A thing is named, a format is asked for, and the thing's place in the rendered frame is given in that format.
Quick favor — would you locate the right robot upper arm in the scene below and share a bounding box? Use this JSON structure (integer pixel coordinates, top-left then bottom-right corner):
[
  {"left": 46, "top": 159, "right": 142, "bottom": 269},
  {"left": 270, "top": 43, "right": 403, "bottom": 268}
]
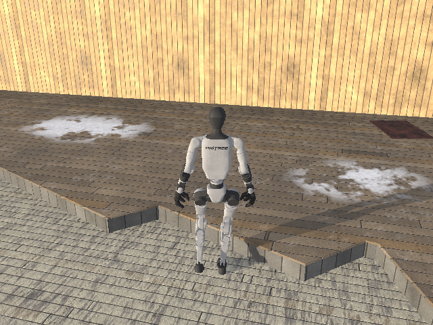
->
[{"left": 231, "top": 137, "right": 249, "bottom": 175}]

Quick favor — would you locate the humanoid robot torso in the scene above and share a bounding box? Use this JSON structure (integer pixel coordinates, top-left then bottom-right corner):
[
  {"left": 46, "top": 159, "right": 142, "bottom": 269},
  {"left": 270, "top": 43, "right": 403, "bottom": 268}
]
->
[{"left": 201, "top": 133, "right": 233, "bottom": 203}]

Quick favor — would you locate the robot left forearm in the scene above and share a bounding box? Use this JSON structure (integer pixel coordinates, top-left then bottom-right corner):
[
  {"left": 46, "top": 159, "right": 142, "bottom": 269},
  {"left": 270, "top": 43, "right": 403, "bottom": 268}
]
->
[{"left": 176, "top": 163, "right": 190, "bottom": 194}]

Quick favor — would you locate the robot right forearm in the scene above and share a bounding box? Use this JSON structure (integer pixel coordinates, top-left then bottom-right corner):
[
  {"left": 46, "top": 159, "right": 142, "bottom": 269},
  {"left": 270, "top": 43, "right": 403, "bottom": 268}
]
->
[{"left": 242, "top": 164, "right": 254, "bottom": 194}]

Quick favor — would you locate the robot right hand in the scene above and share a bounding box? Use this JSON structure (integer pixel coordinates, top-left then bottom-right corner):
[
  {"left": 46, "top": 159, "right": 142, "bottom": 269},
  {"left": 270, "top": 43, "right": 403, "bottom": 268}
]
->
[{"left": 240, "top": 191, "right": 256, "bottom": 207}]

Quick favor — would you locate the left robot upper arm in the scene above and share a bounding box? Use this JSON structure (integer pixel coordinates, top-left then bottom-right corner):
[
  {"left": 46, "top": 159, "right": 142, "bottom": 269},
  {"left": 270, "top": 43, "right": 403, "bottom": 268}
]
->
[{"left": 184, "top": 136, "right": 203, "bottom": 174}]

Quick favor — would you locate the robot left hand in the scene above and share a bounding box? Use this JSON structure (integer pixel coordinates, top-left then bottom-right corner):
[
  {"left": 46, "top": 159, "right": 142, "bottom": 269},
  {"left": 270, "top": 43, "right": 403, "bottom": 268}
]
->
[{"left": 174, "top": 191, "right": 189, "bottom": 209}]

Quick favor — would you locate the left robot thigh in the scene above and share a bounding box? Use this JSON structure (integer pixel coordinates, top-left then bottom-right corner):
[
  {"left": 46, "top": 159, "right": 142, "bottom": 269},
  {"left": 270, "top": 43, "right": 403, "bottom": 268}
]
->
[{"left": 193, "top": 188, "right": 208, "bottom": 230}]

